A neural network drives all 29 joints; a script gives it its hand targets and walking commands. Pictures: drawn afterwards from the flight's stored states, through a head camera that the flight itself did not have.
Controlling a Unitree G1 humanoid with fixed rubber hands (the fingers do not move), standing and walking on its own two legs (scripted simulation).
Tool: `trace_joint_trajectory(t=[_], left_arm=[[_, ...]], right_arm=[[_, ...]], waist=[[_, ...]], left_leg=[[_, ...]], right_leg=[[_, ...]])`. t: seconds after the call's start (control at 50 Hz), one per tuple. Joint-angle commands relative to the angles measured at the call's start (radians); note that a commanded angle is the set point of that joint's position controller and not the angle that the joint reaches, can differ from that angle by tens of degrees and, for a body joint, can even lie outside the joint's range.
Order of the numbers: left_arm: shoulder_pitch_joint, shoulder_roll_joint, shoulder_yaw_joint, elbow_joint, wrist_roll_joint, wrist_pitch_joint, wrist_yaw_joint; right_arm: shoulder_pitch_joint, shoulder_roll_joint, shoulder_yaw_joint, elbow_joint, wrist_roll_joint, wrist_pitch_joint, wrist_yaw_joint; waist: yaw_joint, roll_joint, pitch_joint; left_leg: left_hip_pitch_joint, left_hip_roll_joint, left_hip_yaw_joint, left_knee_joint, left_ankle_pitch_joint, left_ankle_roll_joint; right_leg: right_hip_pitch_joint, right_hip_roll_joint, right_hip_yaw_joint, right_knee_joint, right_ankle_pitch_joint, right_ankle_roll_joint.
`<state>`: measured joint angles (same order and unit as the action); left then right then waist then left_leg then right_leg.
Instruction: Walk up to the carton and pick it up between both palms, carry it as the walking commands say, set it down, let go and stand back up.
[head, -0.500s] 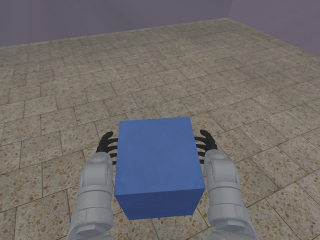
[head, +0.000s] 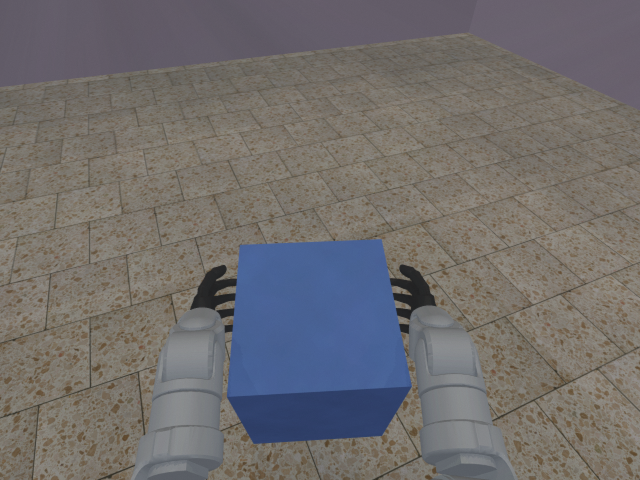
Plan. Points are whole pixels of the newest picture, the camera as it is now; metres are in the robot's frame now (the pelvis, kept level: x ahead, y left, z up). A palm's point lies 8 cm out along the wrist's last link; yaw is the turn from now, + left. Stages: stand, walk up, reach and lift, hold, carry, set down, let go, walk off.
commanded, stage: reach and lift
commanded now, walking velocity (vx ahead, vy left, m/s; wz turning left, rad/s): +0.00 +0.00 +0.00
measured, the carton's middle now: (314, 345) +0.31 +0.00 -0.02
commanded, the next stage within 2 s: hold in 0.48 s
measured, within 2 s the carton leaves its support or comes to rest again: neither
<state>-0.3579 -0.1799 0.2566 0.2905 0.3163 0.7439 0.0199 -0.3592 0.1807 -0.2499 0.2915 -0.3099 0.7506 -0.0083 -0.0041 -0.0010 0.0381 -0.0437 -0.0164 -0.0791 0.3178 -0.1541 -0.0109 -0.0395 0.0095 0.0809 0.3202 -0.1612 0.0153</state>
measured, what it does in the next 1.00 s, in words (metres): stands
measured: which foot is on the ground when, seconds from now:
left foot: down 0.00-1.00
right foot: down 0.00-1.00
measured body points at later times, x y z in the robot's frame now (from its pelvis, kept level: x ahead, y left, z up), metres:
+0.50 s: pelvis -0.01 +0.00 +0.00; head -0.06 +0.00 +0.45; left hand +0.30 +0.14 +0.05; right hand +0.30 -0.14 +0.05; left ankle +0.02 +0.13 -0.75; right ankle +0.02 -0.13 -0.75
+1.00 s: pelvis -0.01 +0.00 +0.00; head -0.06 -0.01 +0.44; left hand +0.30 +0.14 +0.05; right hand +0.30 -0.14 +0.04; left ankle +0.02 +0.13 -0.75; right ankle +0.02 -0.13 -0.75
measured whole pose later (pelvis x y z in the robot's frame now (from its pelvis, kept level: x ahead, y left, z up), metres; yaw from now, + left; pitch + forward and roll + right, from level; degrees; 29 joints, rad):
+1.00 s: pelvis -0.01 +0.00 +0.00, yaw +1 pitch -8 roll +0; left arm -0.33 -0.17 0.23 0.28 0.30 0.76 0.01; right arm -0.32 0.17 -0.22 0.28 -0.29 0.78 -0.01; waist 0.00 0.01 0.02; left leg -0.04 -0.02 -0.09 0.35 -0.16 -0.02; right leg -0.03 0.01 0.07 0.35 -0.17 0.01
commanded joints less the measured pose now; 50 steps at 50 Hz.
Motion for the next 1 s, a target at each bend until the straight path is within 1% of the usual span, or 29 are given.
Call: trace_joint_trajectory(t=[0.0, 0.04, 0.06, 0.12, 0.16, 0.18, 0.22, 0.24, 0.26, 0.3, 0.38, 0.44, 0.46, 0.48, 0.5, 0.56, 0.6, 0.7, 0.72, 0.74, 0.78, 0.8, 0.86, 0.98], left_arm=[[-0.427, -0.939, -0.526, -0.006, -0.267, -0.028, -0.257], [-0.427, -0.938, -0.522, -0.002, -0.265, -0.028, -0.258], [-0.43, -0.94, -0.52, 0.002, -0.265, -0.028, -0.259], [-0.437, -0.943, -0.512, 0.014, -0.264, -0.027, -0.261], [-0.449, -0.945, -0.513, 0.014, -0.265, -0.028, -0.264], [-0.452, -0.949, -0.513, 0.014, -0.266, -0.028, -0.264], [-0.457, -0.95, -0.516, 0.017, -0.268, -0.029, -0.265], [-0.462, -0.951, -0.515, 0.02, -0.268, -0.028, -0.266], [-0.458, -0.948, -0.516, 0.018, -0.268, -0.029, -0.267], [-0.468, -0.952, -0.516, 0.019, -0.27, -0.029, -0.268], [-0.466, -0.953, -0.509, 0.034, -0.267, -0.027, -0.272], [-0.459, -0.956, -0.506, 0.04, -0.267, -0.025, -0.272], [-0.461, -0.956, -0.508, 0.033, -0.267, -0.026, -0.272], [-0.456, -0.956, -0.51, 0.033, -0.269, -0.025, -0.272], [-0.455, -0.96, -0.511, 0.033, -0.27, -0.023, -0.273], [-0.446, -0.961, -0.514, 0.028, -0.273, -0.022, -0.273], [-0.44, -0.961, -0.517, 0.025, -0.274, -0.02, -0.272], [-0.417, -0.964, -0.526, 0.007, -0.28, -0.017, -0.269], [-0.408, -0.961, -0.526, 0.006, -0.28, -0.015, -0.269], [-0.405, -0.964, -0.53, 0.002, -0.284, -0.013, -0.269], [-0.395, -0.959, -0.529, -0.003, -0.282, -0.013, -0.269], [-0.393, -0.958, -0.532, -0.006, -0.284, -0.011, -0.268], [-0.385, -0.958, -0.538, -0.015, -0.286, -0.01, -0.268], [-0.372, -0.954, -0.541, -0.022, -0.29, -0.007, -0.266]], right_arm=[[-0.422, 0.923, 0.512, -0.013, 0.255, -0.032, 0.234], [-0.433, 0.924, 0.514, -0.014, 0.258, -0.033, 0.235], [-0.434, 0.921, 0.512, -0.012, 0.257, -0.033, 0.236], [-0.445, 0.929, 0.508, -0.006, 0.257, -0.031, 0.237], [-0.453, 0.934, 0.506, 0.0, 0.258, -0.032, 0.239], [-0.452, 0.933, 0.506, 0.003, 0.26, -0.032, 0.24], [-0.458, 0.939, 0.507, 0.003, 0.26, -0.033, 0.242], [-0.459, 0.939, 0.507, 0.004, 0.26, -0.032, 0.242], [-0.457, 0.94, 0.506, 0.007, 0.259, -0.031, 0.242], [-0.459, 0.943, 0.502, 0.012, 0.258, -0.032, 0.243], [-0.461, 0.948, 0.506, 0.014, 0.261, -0.029, 0.245], [-0.465, 0.948, 0.504, 0.014, 0.263, -0.027, 0.246], [-0.462, 0.949, 0.506, 0.015, 0.265, -0.027, 0.248], [-0.461, 0.951, 0.511, 0.009, 0.266, -0.027, 0.248], [-0.462, 0.948, 0.511, 0.006, 0.268, -0.026, 0.248], [-0.454, 0.948, 0.515, -0.002, 0.27, -0.023, 0.247], [-0.445, 0.948, 0.516, -0.004, 0.274, -0.023, 0.248], [-0.432, 0.945, 0.53, -0.025, 0.282, -0.02, 0.248], [-0.427, 0.941, 0.531, -0.03, 0.281, -0.019, 0.248], [-0.419, 0.942, 0.532, -0.032, 0.283, -0.017, 0.247], [-0.416, 0.94, 0.536, -0.041, 0.285, -0.016, 0.247], [-0.412, 0.94, 0.537, -0.042, 0.287, -0.016, 0.246], [-0.399, 0.938, 0.54, -0.049, 0.288, -0.014, 0.245], [-0.399, 0.934, 0.546, -0.062, 0.293, -0.013, 0.243]], waist=[[0.0, 0.008, -0.254], [0.006, 0.009, -0.248], [0.001, 0.006, -0.236], [0.003, -0.003, -0.226], [0.002, 0.002, -0.232], [0.003, 0.014, -0.227], [-0.001, 0.003, -0.235], [0.0, 0.01, -0.237], [-0.001, -0.001, -0.237], [-0.005, 0.002, -0.229], [-0.003, 0.003, -0.219], [-0.002, -0.002, -0.213], [0.0, 0.009, -0.216], [-0.001, -0.005, -0.219], [-0.003, 0.006, -0.223], [-0.004, 0.0, -0.224], [-0.003, 0.009, -0.225], [0.0, 0.006, -0.226], [0.0, -0.005, -0.23], [-0.002, 0.002, -0.223], [-0.001, -0.006, -0.228], [0.0, 0.001, -0.224], [-0.001, 0.007, -0.223], [0.002, 0.002, -0.217]], left_leg=[[0.065, -0.085, 0.023, -0.026, 0.158, -0.009], [0.057, -0.085, 0.024, -0.027, 0.143, -0.006], [0.05, -0.085, 0.023, -0.028, 0.131, -0.006], [0.047, -0.084, 0.023, -0.027, 0.092, -0.002], [0.044, -0.084, 0.023, -0.026, 0.081, 0.0], [0.042, -0.083, 0.023, -0.026, 0.077, -0.001], [0.048, -0.083, 0.021, -0.023, 0.071, 0.0], [0.04, -0.083, 0.022, -0.024, 0.059, 0.0], [0.047, -0.082, 0.02, -0.023, 0.061, 0.002], [0.037, -0.082, 0.022, -0.022, 0.048, 0.003], [0.029, -0.082, 0.021, -0.021, 0.023, 0.006], [0.024, -0.081, 0.019, -0.02, 0.021, 0.007], [0.023, -0.081, 0.019, -0.021, 0.023, 0.007], [0.029, -0.081, 0.017, -0.018, 0.028, 0.007], [0.029, -0.081, 0.018, -0.018, 0.03, 0.006], [0.032, -0.081, 0.016, -0.017, 0.036, 0.007], [0.033, -0.081, 0.016, -0.017, 0.042, 0.005], [0.038, -0.081, 0.013, -0.016, 0.065, 0.004], [0.045, -0.082, 0.012, -0.016, 0.07, 0.004], [0.04, -0.083, 0.012, -0.015, 0.072, 0.003], [0.048, -0.082, 0.01, -0.016, 0.075, 0.004], [0.043, -0.083, 0.012, -0.016, 0.077, 0.003], [0.044, -0.084, 0.011, -0.016, 0.078, 0.002], [0.044, -0.083, 0.008, -0.016, 0.072, 0.002]], right_leg=[[0.053, 0.1, -0.029, -0.029, 0.16, 0.001], [0.053, 0.098, -0.029, -0.029, 0.148, 0.001], [0.045, 0.098, -0.03, -0.029, 0.135, 0.0], [0.033, 0.097, -0.031, -0.03, 0.096, -0.001], [0.032, 0.095, -0.031, -0.028, 0.084, -0.003], [0.026, 0.095, -0.03, -0.027, 0.079, -0.005], [0.022, 0.096, -0.032, -0.027, 0.069, -0.005], [0.027, 0.095, -0.033, -0.025, 0.063, -0.006], [0.025, 0.096, -0.033, -0.026, 0.062, -0.005], [0.019, 0.094, -0.034, -0.026, 0.053, -0.006], [0.013, 0.091, -0.036, -0.025, 0.03, -0.007], [0.011, 0.091, -0.035, -0.025, 0.028, -0.007], [0.015, 0.09, -0.035, -0.023, 0.033, -0.008], [0.014, 0.092, -0.036, -0.023, 0.035, -0.007], [0.015, 0.092, -0.036, -0.023, 0.038, -0.008], [0.016, 0.091, -0.036, -0.024, 0.043, -0.007], [0.017, 0.091, -0.035, -0.024, 0.05, -0.008], [0.021, 0.092, -0.034, -0.022, 0.071, -0.007], [0.027, 0.094, -0.036, -0.025, 0.074, -0.005], [0.024, 0.093, -0.034, -0.024, 0.077, -0.006], [0.026, 0.093, -0.035, -0.025, 0.078, -0.004], [0.027, 0.093, -0.035, -0.025, 0.082, -0.005], [0.027, 0.092, -0.034, -0.027, 0.083, -0.005], [0.022, 0.093, -0.033, -0.026, 0.071, -0.005]])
